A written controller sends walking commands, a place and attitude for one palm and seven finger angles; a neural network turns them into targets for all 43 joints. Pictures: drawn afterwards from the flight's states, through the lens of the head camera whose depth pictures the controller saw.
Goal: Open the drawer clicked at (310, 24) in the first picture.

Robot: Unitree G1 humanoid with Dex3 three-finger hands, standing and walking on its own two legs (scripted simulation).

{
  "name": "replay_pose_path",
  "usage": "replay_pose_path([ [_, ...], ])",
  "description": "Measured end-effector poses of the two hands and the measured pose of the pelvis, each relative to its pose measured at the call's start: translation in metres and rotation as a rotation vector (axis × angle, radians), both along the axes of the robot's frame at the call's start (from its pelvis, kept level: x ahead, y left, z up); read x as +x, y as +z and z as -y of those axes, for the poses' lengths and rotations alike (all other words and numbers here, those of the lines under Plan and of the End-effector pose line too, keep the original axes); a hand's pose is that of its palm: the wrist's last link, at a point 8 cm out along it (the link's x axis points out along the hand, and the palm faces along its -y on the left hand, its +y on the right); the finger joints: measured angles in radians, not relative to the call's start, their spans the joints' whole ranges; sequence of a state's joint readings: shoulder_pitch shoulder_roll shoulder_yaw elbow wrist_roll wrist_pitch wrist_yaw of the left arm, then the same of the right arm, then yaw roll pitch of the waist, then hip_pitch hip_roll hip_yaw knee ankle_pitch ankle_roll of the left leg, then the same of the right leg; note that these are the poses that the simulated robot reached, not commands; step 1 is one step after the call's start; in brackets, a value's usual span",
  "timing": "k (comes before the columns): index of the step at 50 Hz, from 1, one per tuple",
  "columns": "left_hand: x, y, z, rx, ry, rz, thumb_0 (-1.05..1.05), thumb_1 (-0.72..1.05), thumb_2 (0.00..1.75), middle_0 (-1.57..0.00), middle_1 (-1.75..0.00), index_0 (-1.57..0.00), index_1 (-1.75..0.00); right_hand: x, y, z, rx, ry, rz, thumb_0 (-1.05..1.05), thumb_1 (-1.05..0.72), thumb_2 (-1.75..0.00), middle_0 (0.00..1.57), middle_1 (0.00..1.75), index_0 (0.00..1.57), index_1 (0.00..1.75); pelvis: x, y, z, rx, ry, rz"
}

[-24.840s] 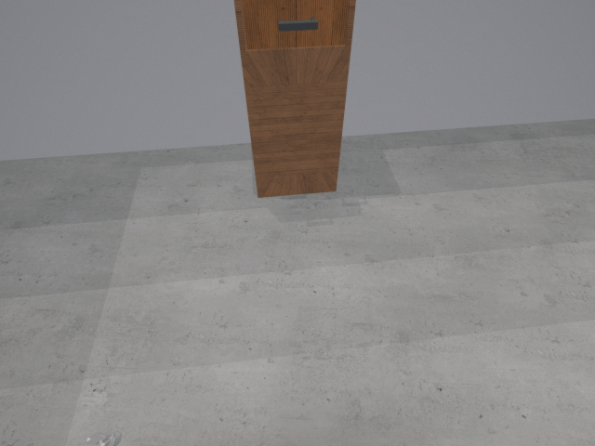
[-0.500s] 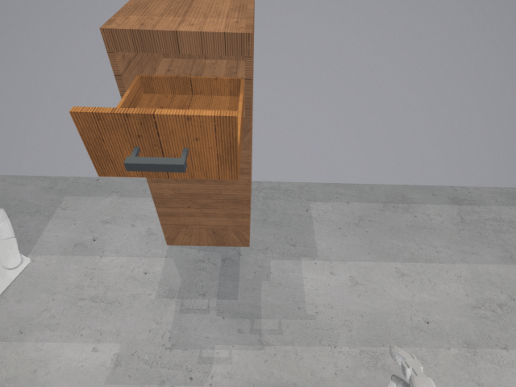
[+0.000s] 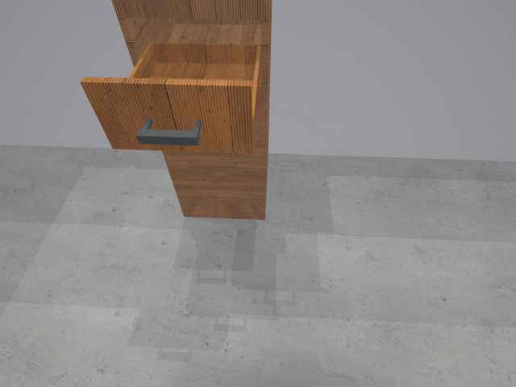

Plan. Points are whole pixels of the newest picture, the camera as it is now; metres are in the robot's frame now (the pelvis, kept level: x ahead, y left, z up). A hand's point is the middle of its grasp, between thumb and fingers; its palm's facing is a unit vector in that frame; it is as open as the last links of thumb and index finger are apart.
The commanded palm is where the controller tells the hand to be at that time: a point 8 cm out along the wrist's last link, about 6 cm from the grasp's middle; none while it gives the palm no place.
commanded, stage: let the arm hang, fingers relaxed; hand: left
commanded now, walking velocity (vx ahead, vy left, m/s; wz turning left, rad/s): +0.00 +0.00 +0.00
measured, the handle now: (171, 130) +0.59 +0.21 +0.04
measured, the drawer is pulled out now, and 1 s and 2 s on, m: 0.30 0.30 0.30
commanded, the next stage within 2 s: look to check the result in 0.80 s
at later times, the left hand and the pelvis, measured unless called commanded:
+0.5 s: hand out of the picture +0.03 +0.22 -0.15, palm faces +0.00 -0.96 -0.27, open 7.3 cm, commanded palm none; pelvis +0.00 +0.01 +0.02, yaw -1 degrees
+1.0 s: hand out of the picture +0.06 +0.21 -0.15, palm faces -0.02 -0.96 -0.27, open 7.3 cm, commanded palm none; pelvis +0.02 +0.01 +0.02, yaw -1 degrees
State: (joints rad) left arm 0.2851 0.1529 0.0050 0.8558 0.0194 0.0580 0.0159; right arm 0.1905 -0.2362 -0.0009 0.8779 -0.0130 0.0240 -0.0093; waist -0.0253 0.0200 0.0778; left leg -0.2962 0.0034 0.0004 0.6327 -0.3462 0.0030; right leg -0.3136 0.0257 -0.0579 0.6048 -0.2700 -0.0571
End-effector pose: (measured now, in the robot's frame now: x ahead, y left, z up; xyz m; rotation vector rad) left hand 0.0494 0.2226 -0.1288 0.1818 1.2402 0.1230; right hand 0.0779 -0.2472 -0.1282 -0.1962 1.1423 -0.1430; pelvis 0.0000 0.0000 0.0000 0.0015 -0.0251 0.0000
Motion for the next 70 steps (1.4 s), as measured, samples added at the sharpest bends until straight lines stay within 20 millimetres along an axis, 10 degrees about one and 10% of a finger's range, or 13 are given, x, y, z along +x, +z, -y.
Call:
replay_pose_path([
  [7,-0.074,-0.002,-0.019,0.005,0.081,-0.222,0.0,0.98,0.9,-0.2,-0.3,-0.21,-0.3,-0.077,0.004,-0.009,-0.013,-0.026,-0.271,0.01,-0.9,-0.9,0.2,0.3,0.2,0.3,-0.002,0.012,-0.001,-0.013,0.007,-0.002],
  [15,-0.083,0.011,-0.039,0.061,0.09,-0.262,0.0,0.93,0.9,-0.2,-0.3,-0.21,-0.3,-0.11,0.0,-0.027,0.031,-0.066,-0.354,0.01,-0.9,-0.9,0.2,0.3,0.2,0.3,0.001,0.017,-0.009,-0.006,0.004,-0.002],
  [33,0.01,0.014,-0.026,0.043,0.008,-0.039,0.0,0.91,0.9,-0.2,-0.3,-0.2,-0.3,-0.068,-0.007,-0.04,0.074,-0.079,-0.215,0.0,-0.9,-0.9,0.2,0.3,0.2,0.3,0.008,0.018,-0.012,0.003,-0.013,0.007],
  [55,0.006,0.019,-0.043,0.097,0.014,-0.109,0.0,0.91,0.9,-0.2,-0.3,-0.21,-0.3,-0.045,0.002,0.005,-0.009,-0.073,-0.226,0.0,-0.9,-0.9,0.2,0.3,0.2,0.3,0.02,0.02,-0.003,0.001,-0.018,0.005],
  [70,0.055,0.029,-0.054,0.136,-0.026,-0.029,0.0,0.91,0.9,-0.2,-0.3,-0.21,-0.3,-0.004,0.011,0.031,-0.056,-0.052,-0.158,0.0,-0.9,-0.9,0.2,0.3,0.2,0.3,0.031,0.021,0.001,0.001,-0.022,-0.001],
])
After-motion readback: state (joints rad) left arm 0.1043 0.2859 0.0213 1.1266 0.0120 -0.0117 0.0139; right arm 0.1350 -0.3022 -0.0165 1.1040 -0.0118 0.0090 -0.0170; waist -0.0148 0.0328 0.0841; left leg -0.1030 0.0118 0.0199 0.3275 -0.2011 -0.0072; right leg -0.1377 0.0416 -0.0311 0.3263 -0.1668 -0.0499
